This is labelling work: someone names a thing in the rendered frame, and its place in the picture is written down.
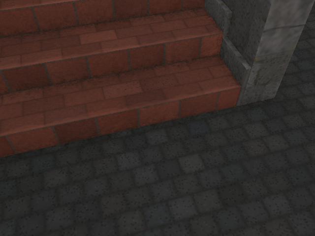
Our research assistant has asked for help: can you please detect stairs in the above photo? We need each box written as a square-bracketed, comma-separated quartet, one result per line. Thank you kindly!
[0, 0, 241, 157]

